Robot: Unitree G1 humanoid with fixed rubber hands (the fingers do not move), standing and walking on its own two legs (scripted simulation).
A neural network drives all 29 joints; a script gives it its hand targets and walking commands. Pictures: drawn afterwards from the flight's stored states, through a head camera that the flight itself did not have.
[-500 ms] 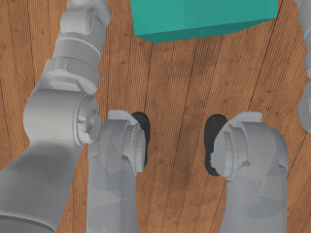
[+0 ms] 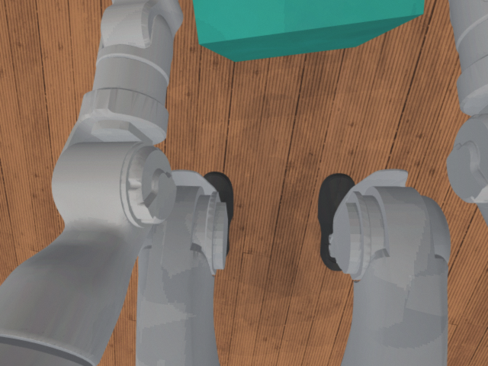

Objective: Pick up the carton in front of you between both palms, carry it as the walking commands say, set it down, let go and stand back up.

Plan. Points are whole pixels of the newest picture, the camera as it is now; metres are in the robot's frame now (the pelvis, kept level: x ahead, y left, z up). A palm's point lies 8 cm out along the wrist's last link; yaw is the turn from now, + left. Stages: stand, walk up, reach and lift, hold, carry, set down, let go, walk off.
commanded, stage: reach and lift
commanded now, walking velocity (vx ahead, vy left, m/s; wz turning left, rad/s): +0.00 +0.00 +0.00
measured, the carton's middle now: out of the picture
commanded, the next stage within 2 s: none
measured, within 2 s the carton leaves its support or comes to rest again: leaves its support in 0.14 s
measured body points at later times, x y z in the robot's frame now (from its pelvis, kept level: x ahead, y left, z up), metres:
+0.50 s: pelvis +0.00 +0.01 +0.07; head +0.29 -0.03 +0.42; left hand +0.53 +0.11 +0.00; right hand +0.53 -0.19 -0.01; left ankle +0.12 +0.14 -0.33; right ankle +0.11 -0.13 -0.33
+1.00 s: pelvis +0.02 +0.01 +0.19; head +0.25 -0.02 +0.58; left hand +0.50 +0.12 +0.14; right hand +0.49 -0.18 +0.13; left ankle +0.12 +0.14 -0.33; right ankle +0.11 -0.13 -0.33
